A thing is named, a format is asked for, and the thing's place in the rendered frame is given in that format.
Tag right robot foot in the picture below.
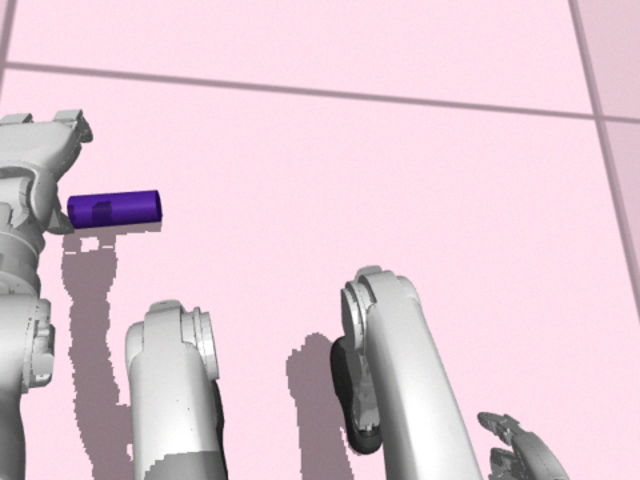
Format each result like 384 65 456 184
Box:
330 336 382 455

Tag left robot foot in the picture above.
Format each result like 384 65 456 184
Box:
212 380 228 480

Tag left robot arm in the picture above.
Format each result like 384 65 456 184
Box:
0 160 58 480

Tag left robot hand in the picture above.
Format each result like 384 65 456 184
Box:
0 109 93 235

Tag right robot hand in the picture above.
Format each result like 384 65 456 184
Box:
477 412 570 480

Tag can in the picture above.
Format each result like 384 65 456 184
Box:
67 190 162 229

